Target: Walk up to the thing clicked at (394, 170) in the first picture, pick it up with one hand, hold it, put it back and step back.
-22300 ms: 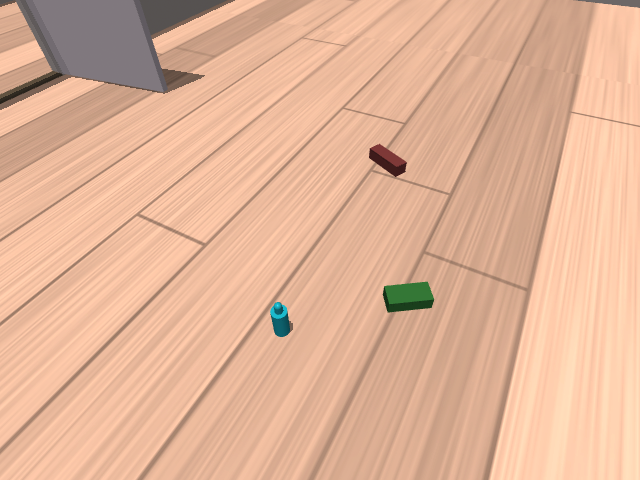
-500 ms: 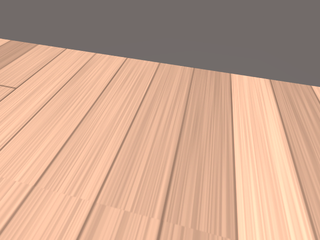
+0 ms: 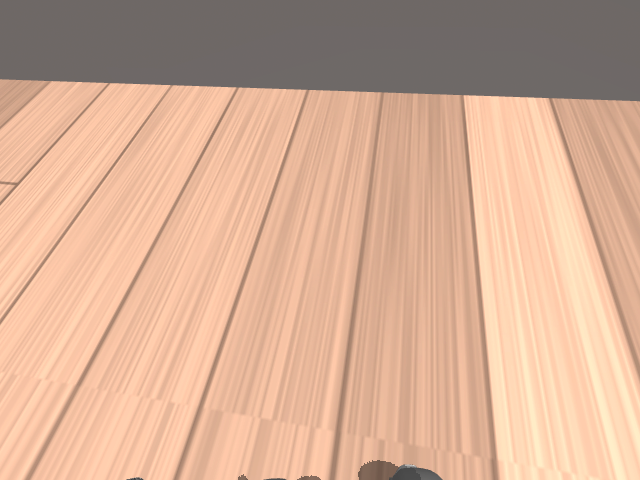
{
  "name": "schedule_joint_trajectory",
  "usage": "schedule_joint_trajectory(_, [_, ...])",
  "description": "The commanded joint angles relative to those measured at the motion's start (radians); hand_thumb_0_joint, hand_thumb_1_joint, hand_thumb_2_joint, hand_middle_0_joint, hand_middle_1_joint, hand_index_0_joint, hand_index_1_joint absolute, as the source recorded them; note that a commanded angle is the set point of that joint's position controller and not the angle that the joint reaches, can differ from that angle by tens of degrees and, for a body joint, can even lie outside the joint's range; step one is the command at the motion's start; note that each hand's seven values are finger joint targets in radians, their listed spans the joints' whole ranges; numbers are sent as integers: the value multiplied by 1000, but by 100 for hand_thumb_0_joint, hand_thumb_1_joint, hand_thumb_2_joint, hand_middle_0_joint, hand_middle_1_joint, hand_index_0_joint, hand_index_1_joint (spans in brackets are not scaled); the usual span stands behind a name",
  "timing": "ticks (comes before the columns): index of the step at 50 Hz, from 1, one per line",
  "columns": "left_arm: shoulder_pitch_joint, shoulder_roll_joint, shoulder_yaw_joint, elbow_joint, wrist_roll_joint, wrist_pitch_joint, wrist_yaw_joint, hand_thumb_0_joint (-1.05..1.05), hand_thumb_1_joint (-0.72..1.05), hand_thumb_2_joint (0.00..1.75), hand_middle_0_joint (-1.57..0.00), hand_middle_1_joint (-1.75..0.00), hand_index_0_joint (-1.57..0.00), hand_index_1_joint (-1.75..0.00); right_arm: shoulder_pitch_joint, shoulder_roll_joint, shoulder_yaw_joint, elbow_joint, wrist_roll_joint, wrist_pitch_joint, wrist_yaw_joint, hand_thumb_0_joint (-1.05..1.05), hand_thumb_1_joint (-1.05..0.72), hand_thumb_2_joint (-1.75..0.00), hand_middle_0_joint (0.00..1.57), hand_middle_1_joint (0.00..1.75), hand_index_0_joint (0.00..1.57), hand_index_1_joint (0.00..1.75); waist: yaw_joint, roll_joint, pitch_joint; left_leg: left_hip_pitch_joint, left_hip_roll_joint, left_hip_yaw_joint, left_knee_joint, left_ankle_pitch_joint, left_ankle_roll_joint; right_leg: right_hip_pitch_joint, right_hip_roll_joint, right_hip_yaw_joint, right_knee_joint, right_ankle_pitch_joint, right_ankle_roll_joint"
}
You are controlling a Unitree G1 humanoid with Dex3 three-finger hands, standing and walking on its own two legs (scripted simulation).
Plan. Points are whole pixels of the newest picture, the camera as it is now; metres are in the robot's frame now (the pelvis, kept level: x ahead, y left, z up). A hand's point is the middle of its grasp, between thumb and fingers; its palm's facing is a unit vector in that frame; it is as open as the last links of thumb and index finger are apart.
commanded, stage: walk up
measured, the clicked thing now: out of the picture -1.17 +0.66 -0.73
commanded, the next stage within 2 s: stand in 1.10 s
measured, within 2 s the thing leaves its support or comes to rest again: neither
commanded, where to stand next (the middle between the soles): +0.08 +0.01 m, yaw +3 degrees
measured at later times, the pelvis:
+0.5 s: pelvis +0.02 +0.01 +0.02, yaw +1 degrees
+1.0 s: pelvis +0.04 +0.00 +0.02, yaw +3 degrees
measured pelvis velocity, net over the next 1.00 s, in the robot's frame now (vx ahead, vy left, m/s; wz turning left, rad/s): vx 0.04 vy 0.00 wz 0.05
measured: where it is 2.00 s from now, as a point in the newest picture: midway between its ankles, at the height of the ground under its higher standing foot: outside the picture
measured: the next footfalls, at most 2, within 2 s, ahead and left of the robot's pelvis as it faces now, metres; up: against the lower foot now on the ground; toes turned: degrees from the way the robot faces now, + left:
none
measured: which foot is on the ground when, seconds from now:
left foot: down 0.00-1.00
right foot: down 0.00-1.00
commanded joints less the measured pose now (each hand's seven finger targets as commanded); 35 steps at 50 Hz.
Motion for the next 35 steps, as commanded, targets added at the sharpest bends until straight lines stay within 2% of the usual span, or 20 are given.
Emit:
schedule_joint_trajectory(1, [-24,257,57,-56,9,-13,22,0,90,90,-20,-30,-20,-30,79,-189,-48,14,6,-14,-6,0,-90,-90,20,30,20,30,4,-251,-190,-30,-2,-41,-48,47,1,148,-209,248,-239,162,-161])
schedule_joint_trajectory(3, [-60,259,57,-56,10,-5,19,0,90,90,-20,-30,-20,-30,96,-182,-43,48,-5,-18,-7,0,-90,-90,20,30,20,30,-7,-252,-212,45,-15,-24,-177,164,-3,120,-187,211,-208,121,-149])
schedule_joint_trajectory(4, [-71,252,55,-56,4,2,16,0,90,90,-20,-30,-20,-30,111,-180,-41,68,-9,-24,-8,0,-90,-90,20,30,20,30,-15,-223,-227,123,-22,-20,-280,266,-5,84,-176,188,-185,101,-131])
schedule_joint_trajectory(5, [-90,232,51,-56,-2,8,13,0,90,90,-20,-30,-20,-30,108,-186,-46,82,-18,-31,-10,0,-90,-90,20,30,20,30,-22,-198,-243,179,0,-46,-332,336,-3,58,-167,163,-165,86,-107])
schedule_joint_trajectory(6, [-91,201,43,-54,-11,10,10,0,90,90,-20,-30,-20,-30,85,-209,-51,84,-28,-35,-13,0,-90,-90,20,30,20,30,-14,-134,-251,213,57,-124,-365,358,11,18,-148,143,-148,57,-76])
schedule_joint_trajectory(7, [-84,174,35,-39,-19,15,6,0,90,90,-20,-30,-20,-30,4,-232,-50,69,-31,-42,-12,0,-90,-90,20,30,20,30,17,-57,-205,114,126,-227,-423,249,38,27,-98,115,-167,-60,-32])
schedule_joint_trajectory(8, [-86,202,43,-8,-15,18,4,0,90,90,-20,-30,-20,-30,-80,-244,-48,68,-27,-40,-5,0,-90,-90,20,30,20,30,44,-53,-142,-22,137,-219,-428,75,58,99,-78,98,-199,-179,-23])
schedule_joint_trajectory(9, [-80,215,48,11,-6,15,4,0,90,90,-20,-30,-20,-30,-100,-231,-40,75,-25,-35,2,0,-90,-90,20,30,20,30,52,-55,-108,-75,117,-190,-431,4,48,137,-90,117,-232,-220,-27])
schedule_joint_trajectory(10, [-97,224,49,14,2,11,1,0,90,90,-20,-30,-20,-30,-89,-208,-31,86,-28,-34,5,0,-90,-90,20,30,20,30,40,-67,-94,-64,80,-150,-421,45,34,130,-109,157,-263,-228,-36])
schedule_joint_trajectory(11, [-114,223,49,19,2,9,-2,0,90,90,-20,-30,-20,-30,-76,-199,-26,96,-31,-37,6,0,-90,-90,20,30,20,30,27,-51,-92,-25,66,-136,-432,95,27,99,-118,172,-280,-222,-41])
schedule_joint_trajectory(12, [-122,223,50,30,-1,7,-3,0,90,90,-20,-30,-20,-30,-60,-198,-24,109,-33,-41,8,0,-90,-90,20,30,20,30,22,-22,-72,-20,70,-148,-449,110,22,87,-111,156,-278,-203,-38])
schedule_joint_trajectory(14, [-116,213,44,53,-5,5,-5,0,90,90,-20,-30,-20,-30,-79,-208,-26,126,-32,-46,10,0,-90,-90,20,30,20,30,30,12,-87,-9,91,-174,-485,121,23,121,-94,123,-275,-129,-32])
schedule_joint_trajectory(16, [-114,211,42,73,-5,5,-6,0,90,90,-20,-30,-20,-30,-100,-210,-23,132,-31,-47,10,0,-90,-90,20,30,20,30,37,23,-96,-19,97,-180,-512,104,25,162,-82,105,-275,-97,-23])
schedule_joint_trajectory(18, [-118,205,41,89,-4,4,-8,0,90,90,-20,-30,-20,-30,-101,-213,-24,139,-31,-50,7,0,-90,-90,20,30,20,30,32,23,-149,16,106,-169,-515,175,23,214,-84,88,-267,-29,-22])
schedule_joint_trajectory(21, [-116,198,35,109,-8,4,-9,0,90,90,-20,-30,-20,-30,-110,-212,-21,149,-27,-50,4,0,-90,-90,20,30,20,30,33,30,-165,49,104,-158,-513,256,17,234,-89,78,-276,32,-14])
schedule_joint_trajectory(28, [-120,205,31,141,-8,1,-3,0,90,90,-20,-30,-20,-30,-105,-207,-27,169,-18,-38,-2,0,-90,-90,20,30,20,30,11,-29,-196,145,94,-126,-465,413,13,235,-111,83,-305,140,-17])
schedule_joint_trajectory(31, [-131,205,33,147,-6,0,0,0,90,90,-20,-30,-20,-30,-110,-207,-29,176,-16,-33,-3,0,-90,-90,20,30,20,30,3,-55,-198,147,95,-122,-467,433,11,248,-119,80,-309,178,-16])
schedule_joint_trajectory(35, [-128,205,35,157,-7,3,2,0,90,90,-20,-30,-20,-30,-123,-202,-29,183,-18,-28,-3,0,-90,-90,20,30,20,30,9,-63,-166,153,91,-123,-480,429,8,225,-116,77,-327,126,-11])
